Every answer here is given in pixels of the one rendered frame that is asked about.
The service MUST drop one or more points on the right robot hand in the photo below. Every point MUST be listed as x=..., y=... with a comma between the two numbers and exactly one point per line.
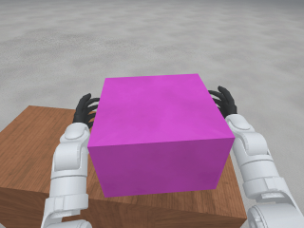
x=226, y=104

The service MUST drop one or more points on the robot left forearm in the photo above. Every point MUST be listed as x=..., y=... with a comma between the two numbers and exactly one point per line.
x=67, y=192

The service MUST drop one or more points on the pedestal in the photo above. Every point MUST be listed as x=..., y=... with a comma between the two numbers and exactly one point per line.
x=27, y=146

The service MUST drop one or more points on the left robot hand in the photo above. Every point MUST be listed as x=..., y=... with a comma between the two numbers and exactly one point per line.
x=81, y=114

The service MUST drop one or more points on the robot right forearm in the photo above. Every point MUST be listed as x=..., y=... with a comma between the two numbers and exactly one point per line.
x=261, y=179

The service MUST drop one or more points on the carton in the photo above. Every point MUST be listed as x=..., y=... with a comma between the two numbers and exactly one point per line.
x=158, y=134

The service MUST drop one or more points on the right robot upper arm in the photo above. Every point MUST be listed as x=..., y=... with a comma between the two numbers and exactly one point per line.
x=274, y=215

